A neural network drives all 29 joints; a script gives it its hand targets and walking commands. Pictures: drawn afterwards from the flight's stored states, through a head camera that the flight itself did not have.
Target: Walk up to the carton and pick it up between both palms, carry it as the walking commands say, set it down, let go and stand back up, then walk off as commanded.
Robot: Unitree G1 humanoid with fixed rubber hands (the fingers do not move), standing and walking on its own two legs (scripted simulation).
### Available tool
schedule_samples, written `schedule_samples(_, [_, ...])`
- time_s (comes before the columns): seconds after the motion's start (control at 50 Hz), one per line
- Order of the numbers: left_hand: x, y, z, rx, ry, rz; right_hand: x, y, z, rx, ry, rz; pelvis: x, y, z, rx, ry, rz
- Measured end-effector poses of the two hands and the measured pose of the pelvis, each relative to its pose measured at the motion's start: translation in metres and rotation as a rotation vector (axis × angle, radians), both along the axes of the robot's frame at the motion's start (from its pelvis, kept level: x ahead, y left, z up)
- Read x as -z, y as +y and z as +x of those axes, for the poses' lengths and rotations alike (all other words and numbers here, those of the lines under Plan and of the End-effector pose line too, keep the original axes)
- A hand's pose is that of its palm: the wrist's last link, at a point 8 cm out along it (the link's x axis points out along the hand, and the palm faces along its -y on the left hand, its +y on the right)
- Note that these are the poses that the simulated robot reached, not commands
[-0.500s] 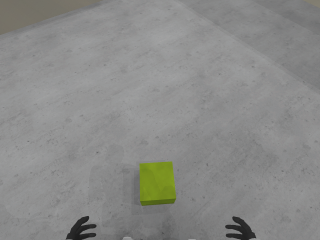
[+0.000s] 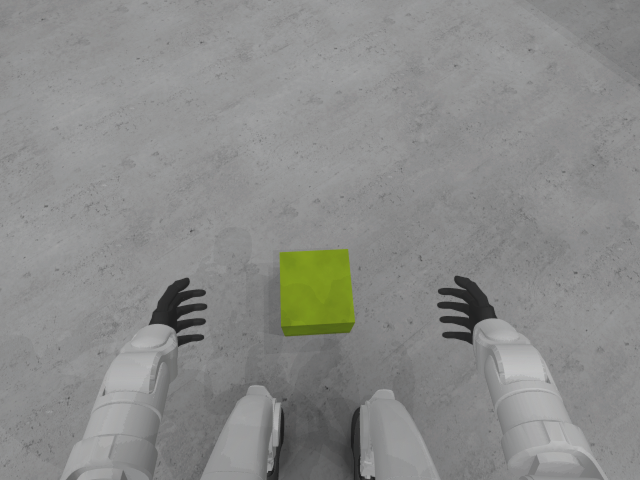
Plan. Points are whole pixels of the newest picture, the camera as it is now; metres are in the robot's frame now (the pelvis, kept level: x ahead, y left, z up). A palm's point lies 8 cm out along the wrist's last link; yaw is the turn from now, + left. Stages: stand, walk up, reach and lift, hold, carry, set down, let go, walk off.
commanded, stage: reach and lift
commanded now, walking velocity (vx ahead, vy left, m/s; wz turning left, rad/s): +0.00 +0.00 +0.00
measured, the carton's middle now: (315, 293) +0.50 +0.02 -0.62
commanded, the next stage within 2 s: none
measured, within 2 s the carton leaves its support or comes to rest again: neither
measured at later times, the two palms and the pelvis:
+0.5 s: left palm (195, 244) +0.44 +0.21 -0.13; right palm (446, 235) +0.47 -0.19 -0.13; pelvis +0.00 -0.01 -0.03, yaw +0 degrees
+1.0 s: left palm (213, 222) +0.50 +0.20 -0.18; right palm (424, 214) +0.53 -0.17 -0.18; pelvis +0.01 +0.00 -0.06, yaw +0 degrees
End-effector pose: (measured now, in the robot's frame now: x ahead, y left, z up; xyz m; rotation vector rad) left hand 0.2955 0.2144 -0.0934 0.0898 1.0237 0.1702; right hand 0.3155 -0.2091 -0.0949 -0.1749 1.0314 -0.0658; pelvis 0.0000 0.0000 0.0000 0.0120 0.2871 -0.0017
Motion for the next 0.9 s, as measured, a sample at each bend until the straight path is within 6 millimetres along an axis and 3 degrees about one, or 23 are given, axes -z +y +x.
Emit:
schedule_samples(0.2, [0.013,-0.005,0.055,-0.028,-0.094,0.002,0.013,0.012,0.065,-0.009,-0.105,0.029,0.013,-0.003,-0.007,-0.003,0.126,-0.003])
schedule_samples(0.66, [0.043,-0.008,0.186,-0.058,-0.365,-0.009,0.042,0.032,0.199,-0.003,-0.365,0.073,0.036,-0.006,0.007,-0.004,0.424,-0.005])
schedule_samples(0.78, [0.048,-0.013,0.205,-0.047,-0.402,-0.014,0.046,0.037,0.219,-0.006,-0.404,0.079,0.036,-0.004,0.011,-0.006,0.481,-0.008])
schedule_samples(0.9, [0.060,-0.017,0.206,-0.044,-0.399,-0.014,0.059,0.038,0.217,0.000,-0.400,0.080,0.040,-0.002,0.015,-0.005,0.530,-0.007])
